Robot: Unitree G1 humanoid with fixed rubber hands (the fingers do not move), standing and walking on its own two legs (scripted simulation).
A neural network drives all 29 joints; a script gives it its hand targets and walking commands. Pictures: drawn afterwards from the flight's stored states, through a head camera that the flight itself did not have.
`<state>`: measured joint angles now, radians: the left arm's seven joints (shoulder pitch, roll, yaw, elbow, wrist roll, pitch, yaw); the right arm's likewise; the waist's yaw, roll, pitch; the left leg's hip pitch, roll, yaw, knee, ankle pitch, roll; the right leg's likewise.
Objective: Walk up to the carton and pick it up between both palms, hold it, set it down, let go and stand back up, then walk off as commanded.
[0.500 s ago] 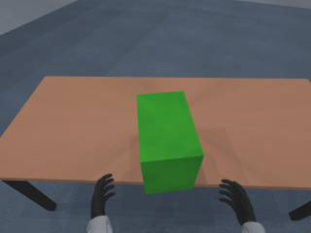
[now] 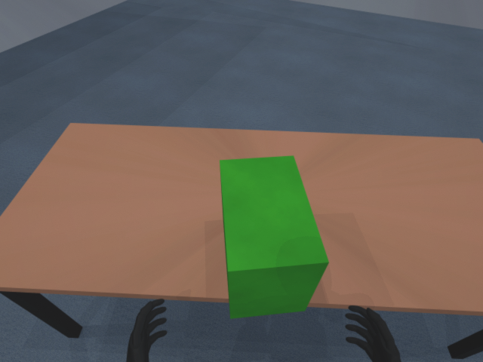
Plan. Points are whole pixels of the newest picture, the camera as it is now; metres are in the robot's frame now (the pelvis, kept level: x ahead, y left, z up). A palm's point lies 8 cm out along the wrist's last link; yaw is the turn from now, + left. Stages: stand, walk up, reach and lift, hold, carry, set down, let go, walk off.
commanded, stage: set down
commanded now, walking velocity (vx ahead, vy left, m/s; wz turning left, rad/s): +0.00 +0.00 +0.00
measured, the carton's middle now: (262, 235) +0.42 -0.02 -0.09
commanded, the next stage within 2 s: let go in 1.36 s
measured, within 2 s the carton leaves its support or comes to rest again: neither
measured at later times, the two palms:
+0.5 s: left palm (134, 357) +0.18 +0.20 -0.08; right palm out of the picture +0.17 -0.21 -0.07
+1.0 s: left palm (124, 357) +0.18 +0.22 -0.09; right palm out of the picture +0.17 -0.21 -0.08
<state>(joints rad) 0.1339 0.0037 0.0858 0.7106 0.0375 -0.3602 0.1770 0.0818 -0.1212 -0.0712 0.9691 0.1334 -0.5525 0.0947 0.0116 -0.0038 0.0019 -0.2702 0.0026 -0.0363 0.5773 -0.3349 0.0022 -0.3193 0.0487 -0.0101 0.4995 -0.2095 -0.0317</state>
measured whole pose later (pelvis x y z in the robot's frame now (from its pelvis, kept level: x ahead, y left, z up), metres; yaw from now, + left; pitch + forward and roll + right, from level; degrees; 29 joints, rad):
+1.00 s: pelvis +0.01 +0.00 +0.00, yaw +0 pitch -1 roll -2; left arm 0.14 0.11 0.09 0.63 0.04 0.03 0.05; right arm 0.11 -0.12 -0.07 0.91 0.13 -0.28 0.02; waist 0.01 -0.01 0.02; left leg -0.17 0.00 -0.04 0.52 -0.34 0.01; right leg -0.21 0.05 -0.01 0.44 -0.21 -0.02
